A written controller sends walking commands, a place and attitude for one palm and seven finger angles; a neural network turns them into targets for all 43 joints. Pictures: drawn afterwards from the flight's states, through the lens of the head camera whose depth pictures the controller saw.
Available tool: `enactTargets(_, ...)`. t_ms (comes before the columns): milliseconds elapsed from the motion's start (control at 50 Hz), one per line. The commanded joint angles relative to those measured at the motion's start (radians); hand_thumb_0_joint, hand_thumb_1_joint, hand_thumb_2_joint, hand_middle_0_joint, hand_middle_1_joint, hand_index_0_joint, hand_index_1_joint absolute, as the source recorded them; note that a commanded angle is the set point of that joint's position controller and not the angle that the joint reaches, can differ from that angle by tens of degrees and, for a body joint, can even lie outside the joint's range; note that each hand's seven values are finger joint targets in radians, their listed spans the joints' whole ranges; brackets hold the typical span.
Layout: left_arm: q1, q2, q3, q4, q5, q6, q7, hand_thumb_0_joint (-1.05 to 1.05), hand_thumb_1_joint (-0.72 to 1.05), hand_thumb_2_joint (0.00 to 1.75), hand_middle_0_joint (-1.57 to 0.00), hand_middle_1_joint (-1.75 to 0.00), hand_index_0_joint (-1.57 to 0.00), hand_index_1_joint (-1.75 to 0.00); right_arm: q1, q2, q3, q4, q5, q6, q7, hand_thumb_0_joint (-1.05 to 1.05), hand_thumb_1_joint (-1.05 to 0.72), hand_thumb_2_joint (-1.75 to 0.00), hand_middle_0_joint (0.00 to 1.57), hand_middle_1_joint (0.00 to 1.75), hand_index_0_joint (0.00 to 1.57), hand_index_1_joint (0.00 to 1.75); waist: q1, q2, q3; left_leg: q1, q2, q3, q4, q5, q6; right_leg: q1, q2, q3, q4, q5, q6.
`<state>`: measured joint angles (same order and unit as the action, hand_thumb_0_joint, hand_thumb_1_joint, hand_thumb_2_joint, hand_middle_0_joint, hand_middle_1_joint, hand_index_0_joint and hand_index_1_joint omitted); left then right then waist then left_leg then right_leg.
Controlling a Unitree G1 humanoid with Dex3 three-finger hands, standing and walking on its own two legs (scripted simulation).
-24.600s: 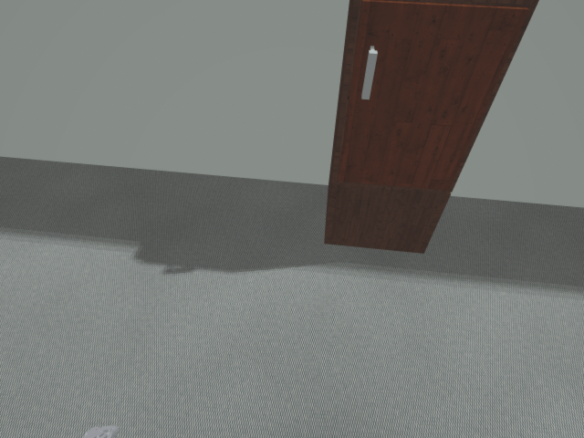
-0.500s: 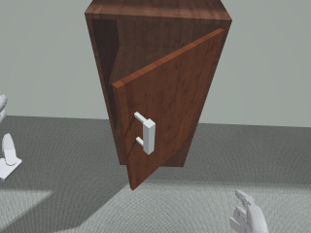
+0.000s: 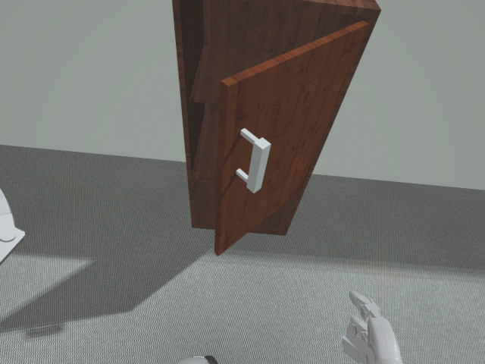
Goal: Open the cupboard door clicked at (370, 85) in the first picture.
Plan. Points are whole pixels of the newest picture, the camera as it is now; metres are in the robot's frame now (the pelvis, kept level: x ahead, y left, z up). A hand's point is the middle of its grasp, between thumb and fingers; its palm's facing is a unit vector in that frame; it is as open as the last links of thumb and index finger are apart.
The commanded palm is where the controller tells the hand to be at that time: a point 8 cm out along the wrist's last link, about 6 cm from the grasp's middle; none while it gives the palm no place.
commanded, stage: step back with the hand held close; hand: left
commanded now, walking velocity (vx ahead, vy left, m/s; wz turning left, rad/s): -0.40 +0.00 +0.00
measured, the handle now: (250, 161) +0.47 +0.02 +0.05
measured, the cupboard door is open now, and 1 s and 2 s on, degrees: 46 46 46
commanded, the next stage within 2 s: stop stepping back and stand still in 0.12 s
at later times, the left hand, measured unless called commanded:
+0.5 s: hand out of the picture +0.10 +0.25 +0.17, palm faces +0.42 -0.83 -0.36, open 7.4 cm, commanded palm +0.03 +0.28 +0.18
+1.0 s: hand out of the picture +0.00 +0.26 +0.16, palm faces +0.45 -0.80 -0.40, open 7.4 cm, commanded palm -0.06 +0.31 +0.18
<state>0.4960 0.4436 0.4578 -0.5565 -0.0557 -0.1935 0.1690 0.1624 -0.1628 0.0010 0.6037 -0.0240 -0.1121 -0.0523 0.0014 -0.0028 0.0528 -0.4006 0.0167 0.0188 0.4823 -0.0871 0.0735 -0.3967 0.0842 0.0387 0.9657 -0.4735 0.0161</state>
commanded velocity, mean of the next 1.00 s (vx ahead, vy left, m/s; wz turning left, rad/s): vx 0.11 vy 0.02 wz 0.01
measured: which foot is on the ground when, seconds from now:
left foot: down 0.00-0.24, up 0.26-0.38, down 0.40-0.62, up 0.64-0.94, down 0.96-1.00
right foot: up 0.00-0.22, down 0.24-1.00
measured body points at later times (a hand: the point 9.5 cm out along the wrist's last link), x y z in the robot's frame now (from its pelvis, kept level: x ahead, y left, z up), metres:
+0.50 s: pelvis -0.13 -0.01 -0.01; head -0.15 +0.01 +0.44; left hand +0.07 +0.29 +0.18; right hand -0.01 -0.27 -0.09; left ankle -0.05 +0.06 -0.74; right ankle -0.19 -0.11 -0.72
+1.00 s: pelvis -0.20 +0.01 +0.00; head -0.21 +0.01 +0.45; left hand -0.03 +0.30 +0.18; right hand -0.07 -0.26 -0.08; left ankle -0.21 +0.14 -0.74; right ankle -0.17 -0.10 -0.73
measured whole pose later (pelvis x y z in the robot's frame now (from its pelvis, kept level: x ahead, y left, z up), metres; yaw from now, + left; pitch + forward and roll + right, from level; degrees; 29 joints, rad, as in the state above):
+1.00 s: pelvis -0.20 +0.01 +0.00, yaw +0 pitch +0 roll +1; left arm 0.51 0.36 0.38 -0.44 -0.02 -0.20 0.18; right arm 0.27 -0.24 -0.03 0.66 -0.02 -0.14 -0.11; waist -0.01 -0.02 -0.03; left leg -0.21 0.03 0.06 0.51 -0.29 0.02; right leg -0.34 -0.03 -0.06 0.63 -0.33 -0.02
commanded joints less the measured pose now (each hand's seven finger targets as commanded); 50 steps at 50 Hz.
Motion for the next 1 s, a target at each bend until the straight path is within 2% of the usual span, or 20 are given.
enactTargets(0, 0.050, 0.108, 0.056, -0.249, -0.007, -0.047, 0.006, 0.00, 0.90, 0.90, -0.20, -0.30, -0.20, -0.30, -0.062, -0.168, -0.062, -0.134, 0.015, -0.051, 0.006, 0.00, -0.90, -0.90, 0.20, 0.30, 0.20, 0.30, -0.006, 0.202, -0.192, 0.105, 0.234, -0.221, -0.316, -0.228, 0.040, 0.072, -0.011, -0.042, -0.011, -0.017, 0.004)
enactTargets(80, 0.057, 0.147, 0.086, -0.235, -0.021, -0.036, 0.013, 0.00, 0.90, 0.90, -0.20, -0.30, -0.20, -0.30, -0.061, -0.163, -0.052, -0.126, 0.007, -0.049, 0.000, 0.00, -0.90, -0.90, 0.20, 0.30, 0.20, 0.30, -0.003, 0.279, -0.201, 0.083, 0.193, -0.189, -0.420, -0.393, -0.016, 0.191, 0.030, -0.119, -0.222, -0.068, -0.023)
enactTargets(160, 0.066, 0.186, 0.115, -0.245, -0.047, -0.063, 0.000, 0.00, 0.90, 0.90, -0.20, -0.30, -0.20, -0.30, -0.036, -0.149, -0.050, -0.111, -0.001, -0.030, 0.004, 0.00, -0.90, -0.90, 0.20, 0.30, 0.20, 0.30, 0.009, 0.231, -0.283, 0.186, 0.130, -0.087, -0.310, -0.196, -0.123, 0.300, -0.004, -0.124, -0.653, 0.039, -0.073)
enactTargets(220, 0.058, 0.273, 0.168, -0.258, -0.047, -0.091, -0.001, 0.00, 0.90, 0.90, -0.20, -0.30, -0.20, -0.30, -0.078, -0.142, -0.035, -0.113, 0.015, -0.004, -0.005, 0.00, -0.90, -0.90, 0.20, 0.30, 0.20, 0.30, 0.024, -0.130, -0.170, 0.214, -0.030, -0.005, 0.344, -0.252, -0.119, -0.050, -0.367, 0.184, -0.833, 0.335, -0.136)
enactTargets(240, 0.052, 0.279, 0.183, -0.230, -0.038, -0.091, 0.005, 0.00, 0.90, 0.90, -0.20, -0.30, -0.20, -0.30, -0.078, -0.148, -0.027, -0.113, 0.005, -0.017, -0.006, 0.00, -0.90, -0.90, 0.20, 0.30, 0.20, 0.30, 0.022, -0.107, -0.157, 0.078, -0.039, -0.022, 0.485, -0.327, -0.114, -0.010, -0.418, 0.160, -0.772, 0.487, -0.161)
enactTargets(280, 0.006, 0.201, 0.108, -0.185, -0.023, -0.059, -0.019, 0.00, 0.90, 0.90, -0.20, -0.30, -0.20, -0.30, -0.069, -0.165, -0.035, -0.125, 0.037, -0.031, -0.003, 0.00, -0.90, -0.90, 0.20, 0.30, 0.20, 0.30, 0.006, -0.207, -0.210, -0.034, -0.034, -0.051, 0.459, -0.253, -0.091, 0.197, -0.310, 0.061, -0.595, 0.793, -0.106)
enactTargets(320, 0.039, 0.174, 0.110, -0.133, -0.014, -0.026, -0.006, 0.00, 0.90, 0.90, -0.20, -0.30, -0.20, -0.30, -0.066, -0.150, -0.018, -0.129, 0.040, -0.021, -0.028, 0.00, -0.90, -0.90, 0.20, 0.30, 0.20, 0.30, -0.008, -0.121, -0.149, 0.007, -0.014, 0.008, 0.210, -0.152, -0.061, 0.287, -0.283, 0.009, -0.503, 0.914, -0.105)
enactTargets(360, -0.039, 0.146, 0.070, -0.094, -0.015, -0.014, -0.006, 0.00, 0.90, 0.90, -0.20, -0.30, -0.20, -0.30, -0.033, -0.175, -0.020, -0.097, 0.041, -0.034, -0.040, 0.00, -0.90, -0.90, 0.20, 0.30, 0.20, 0.30, -0.037, 0.053, -0.148, 0.260, -0.018, -0.012, -0.002, 0.129, -0.027, 0.167, -0.204, -0.036, -0.382, 0.786, -0.030)
enactTargets(400, -0.118, 0.141, 0.043, -0.080, -0.008, -0.023, -0.005, 0.00, 0.90, 0.90, -0.20, -0.30, -0.20, -0.30, -0.006, -0.200, -0.031, -0.097, 0.040, -0.060, -0.037, 0.00, -0.90, -0.90, 0.20, 0.30, 0.20, 0.30, -0.020, 0.208, -0.139, 0.339, 0.174, -0.270, -0.083, 0.352, 0.060, 0.047, -0.083, -0.048, -0.222, 0.202, 0.029)
enactTargets(460, -0.128, 0.170, 0.053, -0.089, 0.006, -0.032, -0.002, 0.00, 0.90, 0.90, -0.20, -0.30, -0.20, -0.30, -0.040, -0.170, -0.026, -0.091, 0.011, -0.081, -0.029, 0.00, -0.90, -0.90, 0.20, 0.30, 0.20, 0.30, -0.010, 0.170, -0.072, 0.066, 0.235, -0.453, -0.339, -0.314, 0.060, 0.133, -0.071, -0.003, -0.169, -0.053, -0.008)
enactTargets(500, -0.050, 0.169, 0.074, -0.133, 0.012, -0.036, -0.002, 0.00, 0.90, 0.90, -0.20, -0.30, -0.20, -0.30, -0.056, -0.168, -0.035, -0.114, 0.012, -0.080, -0.023, 0.00, -0.90, -0.90, 0.20, 0.30, 0.20, 0.30, 0.006, 0.191, -0.075, -0.115, 0.180, -0.336, -0.406, -0.607, 0.015, 0.302, -0.040, -0.068, -0.240, -0.027, -0.029)
enactTargets(560, 0.101, 0.156, 0.082, -0.150, 0.019, -0.032, -0.006, 0.00, 0.90, 0.90, -0.20, -0.30, -0.20, -0.30, -0.073, -0.165, -0.042, -0.148, 0.016, -0.059, -0.014, 0.00, -0.90, -0.90, 0.20, 0.30, 0.20, 0.30, 0.024, 0.218, -0.073, -0.344, 0.071, -0.141, -0.270, -0.671, -0.044, 0.521, -0.031, -0.120, -0.412, -0.020, -0.057)
enactTargets(580, 0.144, 0.185, 0.113, -0.153, 0.023, -0.037, -0.006, 0.00, 0.90, 0.90, -0.20, -0.30, -0.20, -0.30, -0.062, -0.156, -0.050, -0.154, 0.017, -0.049, -0.011, 0.00, -0.90, -0.90, 0.20, 0.30, 0.20, 0.30, 0.034, 0.091, -0.086, -0.322, -0.005, -0.055, -0.029, -0.585, -0.064, 0.460, -0.103, -0.025, -0.546, -0.087, -0.089)
enactTargets(600, 0.124, 0.189, 0.105, -0.161, 0.029, -0.041, -0.011, 0.00, 0.90, 0.90, -0.20, -0.30, -0.20, -0.30, -0.053, -0.142, -0.057, -0.150, 0.017, -0.030, -0.006, 0.00, -0.90, -0.90, 0.20, 0.30, 0.20, 0.30, 0.021, -0.188, -0.061, -0.245, -0.078, 0.027, 0.440, -0.416, -0.081, 0.195, -0.337, 0.327, -0.777, -0.300, -0.177)
enactTargets(620, 0.036, 0.194, 0.105, -0.198, 0.017, -0.054, -0.015, 0.00, 0.90, 0.90, -0.20, -0.30, -0.20, -0.30, -0.056, -0.174, -0.069, -0.127, 0.007, -0.023, -0.013, 0.00, -0.90, -0.90, 0.20, 0.30, 0.20, 0.30, 0.005, -0.215, -0.020, -0.281, -0.075, -0.019, 0.735, -0.357, -0.097, 0.014, -0.487, 0.537, -0.886, -0.366, -0.223)
enactTargets(720, -0.045, 0.153, 0.084, 0.043, 0.029, -0.080, -0.021, 0.00, 0.90, 0.90, -0.20, -0.30, -0.20, -0.30, -0.013, -0.159, -0.049, -0.081, 0.010, -0.034, -0.031, 0.00, -0.90, -0.90, 0.20, 0.30, 0.20, 0.30, -0.035, -0.010, -0.030, -0.226, 0.029, -0.019, 0.681, -0.147, -0.083, -0.020, -0.332, 0.227, -0.816, -0.253, -0.144)
enactTargets(880, -0.049, 0.116, 0.025, -0.028, 0.044, -0.066, 0.027, 0.00, 0.90, 0.90, -0.20, -0.30, -0.20, -0.30, 0.004, -0.160, -0.053, -0.089, 0.006, -0.096, -0.067, 0.00, -0.90, -0.90, 0.20, 0.30, 0.20, 0.30, 0.003, -0.185, -0.121, 0.186, -0.030, 0.121, -0.009, -0.315, -0.027, 0.116, -0.284, 0.118, -0.727, -0.212, -0.124)
enactTargets(920, -0.079, 0.117, 0.034, -0.118, 0.029, -0.077, 0.027, 0.00, 0.90, 0.90, -0.20, -0.30, -0.20, -0.30, 0.013, -0.181, -0.057, -0.110, 0.003, -0.091, -0.065, 0.00, -0.90, -0.90, 0.20, 0.30, 0.20, 0.30, -0.020, 0.014, -0.115, 0.292, 0.060, -0.041, -0.154, -0.362, 0.013, 0.042, -0.187, 0.043, -0.493, -0.088, -0.071)
enactTargets(940, -0.108, 0.124, 0.049, -0.164, 0.030, -0.090, 0.030, 0.00, 0.90, 0.90, -0.20, -0.30, -0.20, -0.30, 0.013, -0.199, -0.058, -0.118, 0.004, -0.086, -0.059, 0.00, -0.90, -0.90, 0.20, 0.30, 0.20, 0.30, -0.023, 0.216, -0.083, 0.354, 0.226, -0.307, -0.215, -0.354, 0.074, -0.108, -0.098, -0.055, -0.278, 0.012, -0.028)
enactTargets(980, -0.144, 0.206, 0.109, -0.171, 0.044, -0.105, 0.033, 0.00, 0.90, 0.90, -0.20, -0.30, -0.20, -0.30, 0.017, -0.166, -0.059, -0.100, 0.004, -0.088, -0.048, 0.00, -0.90, -0.90, 0.20, 0.30, 0.20, 0.30, -0.022, 0.213, -0.055, 0.301, 0.359, -0.431, -0.270, -0.197, 0.146, -0.209, -0.094, -0.064, -0.009, -0.027, -0.005)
